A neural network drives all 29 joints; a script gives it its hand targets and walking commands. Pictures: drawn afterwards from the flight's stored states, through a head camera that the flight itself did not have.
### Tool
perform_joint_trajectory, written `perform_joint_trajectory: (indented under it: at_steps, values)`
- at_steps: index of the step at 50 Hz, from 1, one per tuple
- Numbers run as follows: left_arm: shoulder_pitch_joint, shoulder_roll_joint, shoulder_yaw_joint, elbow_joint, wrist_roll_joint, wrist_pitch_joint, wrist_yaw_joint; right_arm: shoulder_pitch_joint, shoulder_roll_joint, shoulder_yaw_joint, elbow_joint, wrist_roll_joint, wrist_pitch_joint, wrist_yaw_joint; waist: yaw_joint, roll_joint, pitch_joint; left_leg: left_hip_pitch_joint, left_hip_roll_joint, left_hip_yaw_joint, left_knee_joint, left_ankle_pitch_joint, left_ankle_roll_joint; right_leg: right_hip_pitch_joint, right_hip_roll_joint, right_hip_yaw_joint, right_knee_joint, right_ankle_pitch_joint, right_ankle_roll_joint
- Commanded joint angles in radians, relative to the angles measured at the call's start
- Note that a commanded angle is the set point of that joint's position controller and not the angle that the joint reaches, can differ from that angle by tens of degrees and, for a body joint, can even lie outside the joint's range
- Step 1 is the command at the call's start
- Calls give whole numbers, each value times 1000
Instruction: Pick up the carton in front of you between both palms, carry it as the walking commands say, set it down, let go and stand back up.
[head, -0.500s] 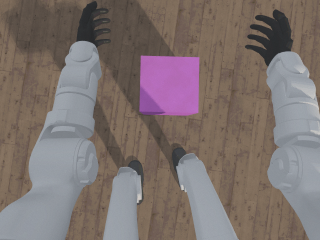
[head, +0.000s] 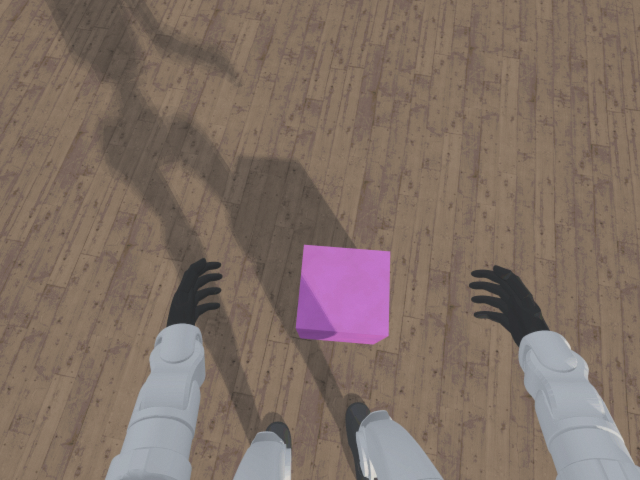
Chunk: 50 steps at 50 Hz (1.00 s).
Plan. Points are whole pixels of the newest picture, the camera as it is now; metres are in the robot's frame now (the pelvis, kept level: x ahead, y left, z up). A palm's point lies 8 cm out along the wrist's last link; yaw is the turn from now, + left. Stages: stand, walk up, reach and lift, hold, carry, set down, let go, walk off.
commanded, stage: let go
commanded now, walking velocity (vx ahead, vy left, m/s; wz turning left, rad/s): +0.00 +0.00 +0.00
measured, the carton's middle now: (341, 298) +0.43 -0.08 -0.61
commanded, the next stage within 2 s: stand in 0.86 s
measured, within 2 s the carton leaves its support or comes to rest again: neither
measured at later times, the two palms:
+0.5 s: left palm (59, 450) +0.20 +0.27 -0.03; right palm (518, 412) +0.19 -0.19 -0.03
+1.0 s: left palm (55, 476) +0.18 +0.28 -0.04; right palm (566, 409) +0.18 -0.25 -0.04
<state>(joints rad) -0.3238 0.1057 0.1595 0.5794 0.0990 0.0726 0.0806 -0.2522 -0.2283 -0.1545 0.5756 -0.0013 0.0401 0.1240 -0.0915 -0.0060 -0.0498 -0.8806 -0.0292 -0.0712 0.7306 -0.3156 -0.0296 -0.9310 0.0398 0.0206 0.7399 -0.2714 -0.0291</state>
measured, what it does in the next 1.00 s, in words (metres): stands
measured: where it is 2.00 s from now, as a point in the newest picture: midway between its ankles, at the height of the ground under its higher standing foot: (321, 471)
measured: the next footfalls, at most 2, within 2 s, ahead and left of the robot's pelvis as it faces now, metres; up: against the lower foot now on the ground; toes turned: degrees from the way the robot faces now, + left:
none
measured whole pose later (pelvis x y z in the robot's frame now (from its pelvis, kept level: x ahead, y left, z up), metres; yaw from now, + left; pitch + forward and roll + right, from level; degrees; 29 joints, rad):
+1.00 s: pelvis +0.03 +0.02 +0.03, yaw -1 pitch -2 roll +0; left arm 0.21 0.25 0.06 0.64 0.02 0.03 0.01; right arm 0.20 -0.28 -0.07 0.55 -0.02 0.06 0.02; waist -0.01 0.03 0.01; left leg -0.15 -0.02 -0.06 0.53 -0.35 0.00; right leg -0.20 0.04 0.04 0.53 -0.30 -0.01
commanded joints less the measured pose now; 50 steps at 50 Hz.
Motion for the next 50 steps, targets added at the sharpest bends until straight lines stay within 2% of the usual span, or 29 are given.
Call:
perform_joint_trajectory:
  at_steps: [1, 8, 16, 21, 29, 34, 35, 36, 43, 44, 47, 48, 50]
  values:
    - [59, 83, -4, -90, -8, -46, -18, 92, -77, 11, -116, 16, -39, -16, 7, -42, -532, 118, -46, 62, -104, 173, 13, 728, -39, 61, -61, 569, 61]
    - [281, 118, -44, -136, -41, -85, -52, 334, -61, 71, -199, 33, -62, -42, 27, -17, -346, 394, -26, 51, -221, 237, 19, 782, -22, 38, -182, 513, 63]
    - [451, 149, -81, -195, -71, -68, -93, 429, -80, 90, -235, 25, -36, -44, 76, 70, -102, 657, 4, 32, -347, 287, 3, 794, 7, -6, -312, 289, 48]
    - [497, 159, -104, -223, -89, -25, -119, 441, -93, 78, -232, 7, 8, -46, 88, 57, 16, 688, 25, 21, -387, 265, 5, 827, 18, -20, -331, 212, 37]
    - [495, 176, -114, -262, -106, 36, -141, 442, -96, 64, -230, -19, 73, -46, 74, 23, 103, 704, 34, 22, -402, 233, 11, 879, 22, -33, -326, 175, 34]
    - [504, 182, -102, -265, -94, 52, -140, 437, -91, 65, -239, -22, 86, -44, 84, 36, 104, 719, 26, 26, -385, 274, 7, 903, 20, -29, -320, 198, 35]
    - [551, 191, -102, -194, -109, 22, -119, 387, -137, 57, -291, -32, 139, -70, 91, 4, 49, 790, 29, 24, -347, 369, 4, 866, 43, -39, -292, 168, 43]
    - [540, 195, -100, -215, -103, 17, -109, 419, -122, 72, -283, -32, 149, -80, 96, 34, 55, 788, 25, 24, -332, 396, -2, 855, 37, -35, -294, 163, 40]
    - [517, 198, -110, -226, -107, 22, -104, 430, -96, 100, -296, -12, 177, -107, 87, 37, 68, 768, 5, 34, -320, 341, 11, 830, 26, -16, -293, 212, 43]
    - [519, 301, -55, -52, -70, -13, -74, 382, -198, 50, -149, 5, 88, -113, 108, 120, 45, 693, 37, 30, -263, 224, 13, 745, -58, 17, -273, 199, 48]
    - [510, 298, -48, -20, -71, -61, -58, 410, -161, 54, -109, -14, -7, -108, 92, 32, 53, 684, 47, -8, -274, 97, 22, 706, -73, 55, -308, 103, 30]
    - [501, 287, -49, -9, -71, -70, -58, 411, -158, 55, -92, -17, -21, -109, 90, 14, 60, 685, 49, -11, -274, 84, 25, 692, -75, 63, -319, 74, 26]
    - [481, 281, -51, 11, -71, -83, -63, 409, -167, 54, -64, -20, -37, -110, 85, -4, 55, 699, 56, -19, -270, 116, 29, 684, -76, 70, -322, 97, 21]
